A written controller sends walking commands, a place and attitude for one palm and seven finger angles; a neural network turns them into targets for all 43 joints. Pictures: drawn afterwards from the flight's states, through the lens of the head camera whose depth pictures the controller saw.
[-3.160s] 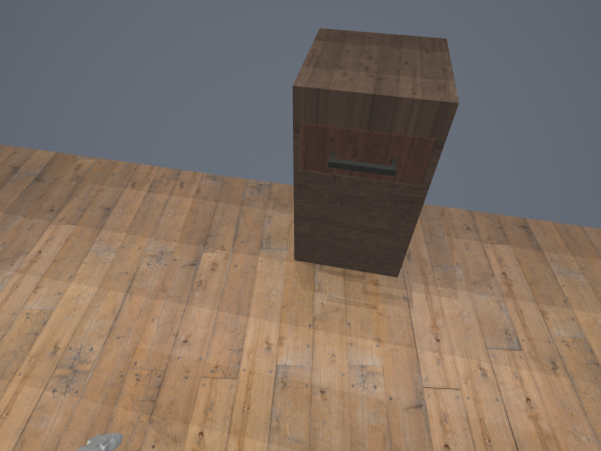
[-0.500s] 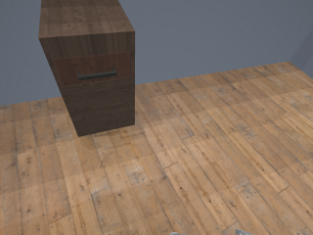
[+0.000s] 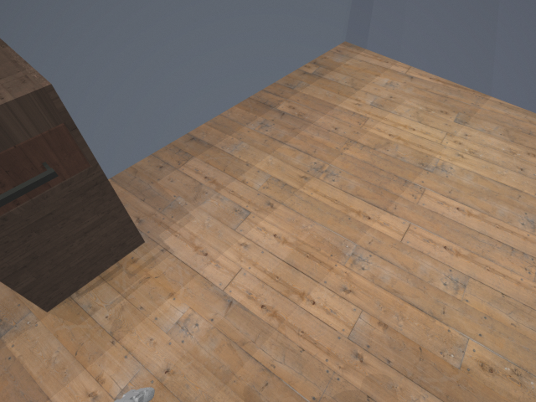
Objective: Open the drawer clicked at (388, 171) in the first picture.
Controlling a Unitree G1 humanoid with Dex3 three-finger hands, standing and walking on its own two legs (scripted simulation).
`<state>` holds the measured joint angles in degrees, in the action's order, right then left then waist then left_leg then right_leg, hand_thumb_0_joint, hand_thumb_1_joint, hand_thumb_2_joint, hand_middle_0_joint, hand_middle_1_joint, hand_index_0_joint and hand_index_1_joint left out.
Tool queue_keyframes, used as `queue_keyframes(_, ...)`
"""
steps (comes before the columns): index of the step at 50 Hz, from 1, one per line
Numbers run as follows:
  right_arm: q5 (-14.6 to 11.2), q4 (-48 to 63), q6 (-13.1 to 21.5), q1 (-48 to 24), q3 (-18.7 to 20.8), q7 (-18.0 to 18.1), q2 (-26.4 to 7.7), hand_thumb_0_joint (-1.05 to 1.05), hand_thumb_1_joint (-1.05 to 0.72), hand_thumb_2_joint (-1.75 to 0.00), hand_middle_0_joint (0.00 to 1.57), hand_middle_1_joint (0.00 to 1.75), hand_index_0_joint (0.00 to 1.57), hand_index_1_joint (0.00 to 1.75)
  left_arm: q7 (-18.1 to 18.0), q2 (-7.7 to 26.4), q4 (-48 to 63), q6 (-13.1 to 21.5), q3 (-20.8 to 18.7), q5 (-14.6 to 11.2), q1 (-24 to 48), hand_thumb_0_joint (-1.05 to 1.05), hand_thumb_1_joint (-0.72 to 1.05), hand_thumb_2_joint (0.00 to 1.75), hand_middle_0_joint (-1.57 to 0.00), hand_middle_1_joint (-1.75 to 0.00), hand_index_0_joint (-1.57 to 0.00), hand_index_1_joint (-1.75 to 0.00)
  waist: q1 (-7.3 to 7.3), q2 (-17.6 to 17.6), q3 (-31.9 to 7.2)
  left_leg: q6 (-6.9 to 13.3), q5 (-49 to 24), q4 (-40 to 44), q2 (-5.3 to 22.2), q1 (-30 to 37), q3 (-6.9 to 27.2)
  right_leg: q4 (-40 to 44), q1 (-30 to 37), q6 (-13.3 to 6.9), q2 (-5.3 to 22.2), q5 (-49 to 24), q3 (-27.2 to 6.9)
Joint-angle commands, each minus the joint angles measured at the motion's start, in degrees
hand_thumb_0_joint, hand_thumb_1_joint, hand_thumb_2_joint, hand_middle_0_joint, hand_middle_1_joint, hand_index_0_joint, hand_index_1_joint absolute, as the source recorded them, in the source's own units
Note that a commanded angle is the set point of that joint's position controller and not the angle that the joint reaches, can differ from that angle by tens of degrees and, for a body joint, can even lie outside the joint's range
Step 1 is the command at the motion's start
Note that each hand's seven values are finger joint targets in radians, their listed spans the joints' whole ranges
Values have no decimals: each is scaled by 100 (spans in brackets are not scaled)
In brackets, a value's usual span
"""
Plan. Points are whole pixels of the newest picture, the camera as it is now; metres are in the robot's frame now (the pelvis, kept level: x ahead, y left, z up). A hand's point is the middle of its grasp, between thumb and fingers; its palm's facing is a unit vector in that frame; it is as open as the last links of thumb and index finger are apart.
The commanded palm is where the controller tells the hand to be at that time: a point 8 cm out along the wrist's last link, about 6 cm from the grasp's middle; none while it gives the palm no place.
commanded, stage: walk to a spot facing it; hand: left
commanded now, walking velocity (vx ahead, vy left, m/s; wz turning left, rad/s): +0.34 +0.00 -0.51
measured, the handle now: (16, 186) +0.68 +0.70 -0.18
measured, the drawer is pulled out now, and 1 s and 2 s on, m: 0.00 0.00 0.00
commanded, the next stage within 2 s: turn to face it in 0.38 s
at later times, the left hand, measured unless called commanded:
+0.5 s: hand out of the picture +0.13 +0.18 -0.19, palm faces -0.06 -0.99 -0.15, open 7.4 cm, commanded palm none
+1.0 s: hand (193, 256) +0.43 +0.17 -0.15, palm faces -0.02 -0.98 -0.19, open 7.4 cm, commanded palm none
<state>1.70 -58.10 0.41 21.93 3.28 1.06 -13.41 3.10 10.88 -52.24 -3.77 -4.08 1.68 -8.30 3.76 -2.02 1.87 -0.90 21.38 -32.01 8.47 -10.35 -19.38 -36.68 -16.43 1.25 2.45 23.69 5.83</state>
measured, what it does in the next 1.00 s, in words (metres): walks ahead: right foot, then left foot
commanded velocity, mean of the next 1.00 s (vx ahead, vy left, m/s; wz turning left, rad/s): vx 0.13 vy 0.00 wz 0.20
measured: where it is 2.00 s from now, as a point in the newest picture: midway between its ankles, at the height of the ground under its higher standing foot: (272, 369)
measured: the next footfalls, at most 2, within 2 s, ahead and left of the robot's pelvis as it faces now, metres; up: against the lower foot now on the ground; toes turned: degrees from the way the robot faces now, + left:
right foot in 0.02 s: +0.02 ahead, -0.12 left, +0.00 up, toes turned -7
left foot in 0.48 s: +0.37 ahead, +0.07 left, +0.00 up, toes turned -3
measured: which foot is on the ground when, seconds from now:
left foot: down 0.00-0.02, up 0.04-0.46, down 0.48-1.00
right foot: up 0.00-0.00, down 0.02-0.48, up 0.50-1.00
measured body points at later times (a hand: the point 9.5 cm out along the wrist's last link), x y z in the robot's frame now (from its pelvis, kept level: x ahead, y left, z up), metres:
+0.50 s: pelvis +0.20 +0.00 -0.02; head +0.24 +0.02 +0.43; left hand +0.13 +0.23 -0.18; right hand +0.31 -0.25 -0.14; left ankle +0.33 +0.07 -0.73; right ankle -0.01 -0.11 -0.71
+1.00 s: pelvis +0.29 +0.00 +0.01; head +0.31 +0.00 +0.46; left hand +0.43 +0.22 -0.13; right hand +0.26 -0.23 -0.15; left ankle +0.33 +0.07 -0.73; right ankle +0.28 -0.14 -0.70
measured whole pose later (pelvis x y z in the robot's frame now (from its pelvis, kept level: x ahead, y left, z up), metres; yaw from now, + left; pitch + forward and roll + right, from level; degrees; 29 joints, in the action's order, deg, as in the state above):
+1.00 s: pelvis +0.29 +0.00 +0.01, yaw -1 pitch +2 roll +0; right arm 1.4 -59.4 -0.6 19.5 3.4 0.6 -9.0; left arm -1.4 8.6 -53.6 -2.0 -3.8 0.8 -6.0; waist 4.4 -0.6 0.8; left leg 5.1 10.1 -26.0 -4.7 -17.6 -0.2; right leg -44.7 -21.9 3.7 2.2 23.3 0.8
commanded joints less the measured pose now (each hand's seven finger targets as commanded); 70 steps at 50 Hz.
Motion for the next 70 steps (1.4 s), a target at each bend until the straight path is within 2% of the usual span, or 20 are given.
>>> queue_keyframes(1, -46, 921, 106, -727, -8, -125, -332, 0, -90, -90, 20, 30, 20, 30, -223, 1779, -90, 398, -370, -32, -1677, 0, 90, 90, -20, -30, -20, -30, -1136, 2456, -561, -303, 1635, -2946, -159, -3404, 595, 2417, 2875, -1222, 1998, 336, -3577)
queue_keyframes(3, -1, 1042, 107, -1239, 78, -150, -570, 0, -90, -90, 20, 30, 20, 30, -367, 1529, -87, 431, -363, -100, -1612, 0, 90, 90, -20, -30, -20, -30, -1049, 1358, -127, -148, 602, -3590, 100, -3793, 1593, 2503, 2382, -1382, 1888, 106, -3158)
queue_keyframes(7, 39, 676, 109, -893, 127, -184, -419, 0, -90, -90, 20, 30, 20, 30, -347, 885, -53, 667, -105, -73, -1017, 0, 90, 90, -20, -30, -20, -30, -436, 813, 440, -340, -469, -3305, 124, -3099, 1623, 2433, 1330, -1091, 1187, -1966, -1844)
queue_keyframes(9, 23, 631, 76, -859, 111, -193, -303, 0, -90, -90, 20, 30, 20, 30, -335, 832, -144, 756, -67, -67, -1206, 0, 90, 90, -20, -30, -20, -30, -364, 880, 471, -412, -659, -3101, 34, -2995, 1495, 2363, 1242, -1032, 998, -3019, -1495)
queue_keyframes(18, -64, 1033, 182, -2058, -12, -286, -49, 0, -90, -90, 20, 30, 20, 30, -471, 732, -608, 823, 18, -21, -1814, 0, 90, 90, -20, -30, -20, -30, -570, 970, 646, -149, -1290, -1300, -254, -2508, 1286, 2216, 1439, -954, 874, -4200, -1424)
queue_keyframes(20, -68, 938, 242, -1766, -8, -235, -105, 0, -90, -90, 20, 30, 20, 30, -484, 849, -636, 820, -16, -23, -1767, 0, 90, 90, -20, -30, -20, -30, -416, 996, 375, 6, -1146, -753, -568, -1534, 1128, 1688, 1398, -892, 851, -5228, -1381)
queue_keyframes(22, -33, 476, 295, -357, 85, -111, -399, 0, -90, -90, 20, 30, 20, 30, -496, 907, -676, 812, -64, -49, -1649, 0, 90, 90, -20, -30, -20, -30, 194, 757, -363, 113, -1596, 35, -724, 307, 1268, 150, 1077, -660, 620, -5282, -1290)
queue_keyframes(23, 25, 272, 314, 481, 181, -31, -872, 0, -90, -90, 20, 30, 20, 30, -464, 741, -637, 801, -82, -117, -1785, 0, 90, 90, -20, -30, -20, -30, 461, 129, -1063, 260, -2193, 61, 30, 1651, 1895, -1127, 354, -498, 195, -3686, -1046)
queue_keyframes(24, 60, 175, 331, 843, 288, 5, -1454, 0, -90, -90, 20, 30, 20, 30, -394, 350, -650, 758, -32, -218, -2335, 0, 90, 90, -20, -30, -20, -30, 305, -1551, -1842, 899, -3192, 454, 1847, 2826, 4097, -3186, -959, -245, -678, 654, -480)
queue_keyframes(25, -57, 178, 256, 682, 203, 13, -1364, 0, -90, -90, 20, 30, 20, 30, -437, 381, -644, 743, 11, -183, -2246, 0, 90, 90, -20, -30, -20, -30, 210, -1219, -1793, 1288, -2960, 1122, 2076, 2088, 4650, -4137, -1013, -339, -548, 1092, -964)
queue_keyframes(28, -71, 339, 325, -554, -34, 49, -399, 0, -90, -90, 20, 30, 20, 30, -377, 188, -695, 667, 57, -65, -1610, 0, 90, 90, -20, -30, -20, -30, -246, -396, -98, 1216, -2435, 1658, 1293, -179, 3479, -4099, -1255, -179, 165, -57, -814)
queue_keyframes(32, -117, 163, 399, -752, -113, 63, -112, 0, -90, -90, 20, 30, 20, 30, -394, -133, -824, 431, 127, -59, -1911, 0, 90, 90, -20, -30, -20, -30, -661, -375, -298, 965, -3686, 1643, 505, -879, 2291, -2686, -327, 36, 267, -440, -517)
queue_keyframes(45, -13, 196, 13, -154, 217, 9, -574, 0, -90, -90, 20, 30, 20, 30, -462, 208, 142, 244, -88, -68, 21, 0, 90, 90, -20, -30, -20, -30, -184, -363, -169, 1208, -1707, 1658, 473, -298, 3798, -1281, -1083, 259, 86, -136, -560)
queue_keyframes(52, -80, 430, -61, -431, 332, -17, -678, 0, -90, -90, 20, 30, 20, 30, -525, 358, 228, 368, -99, -156, -408, 0, 90, 90, -20, -30, -20, -30, -437, -302, -698, 830, -2879, 731, 14, -560, 3896, 1287, 637, 123, -113, -1039, -508)
queue_keyframes(53, -123, 479, -56, -424, 323, -58, -518, 0, -90, -90, 20, 30, 20, 30, -558, 569, 211, 407, -138, -140, -588, 0, 90, 90, -20, -30, -20, -30, -483, 112, -873, 523, -2209, 369, -236, -1166, 3630, 1834, 1520, -3, 371, -1488, -871)
queue_keyframes(54, -168, 614, -48, -405, 277, -87, -201, 0, -90, -90, 20, 30, 20, 30, -601, 1019, 228, 439, -223, -67, -665, 0, 90, 90, -20, -30, -20, -30, -490, 1426, -815, 81, -452, -589, -971, -2325, 2631, 2082, 2258, -451, 1713, -2016, -1985)
queue_keyframes(55, -90, 730, -66, -472, 312, -63, -277, 0, -90, -90, 20, 30, 20, 30, -588, 1214, 301, 440, -230, -52, -622, 0, 90, 90, -20, -30, -20, -30, -496, 1771, -733, -126, 1190, -1811, -1252, -2645, 2026, 1959, 1885, -1060, 2639, -3105, -2421)
queue_keyframes(56, -51, 671, -157, -551, 367, -87, -404, 0, -90, -90, 20, 30, 20, 30, -600, 1050, 380, 451, -199, -61, -410, 0, 90, 90, -20, -30, -20, -30, -417, 1168, -569, -136, 991, -2875, -1003, -2510, 2199, 1905, 1373, -1184, 2446, -3303, -1881)
queue_keyframes(59, -30, 551, -295, -595, 322, -174, -239, 0, -90, -90, 20, 30, 20, 30, -577, 659, 443, 483, -67, -78, -18, 0, 90, 90, -20, -30, -20, -30, -155, 881, 75, -277, 257, -3730, -711, -2624, 2036, 1711, 910, -833, 1694, -3700, -762)
queue_keyframes(70, -71, 1074, -344, -1839, 151, -289, -309, 0, -90, -90, 20, 30, 20, 30, -500, 1203, 249, 389, -156, 13, -909, 0, 90, 90, -20, -30, -20, -30, -608, 1578, 48, -282, 101, -1711, -651, -1771, 1275, 1250, 1150, -677, 1734, -4128, 160)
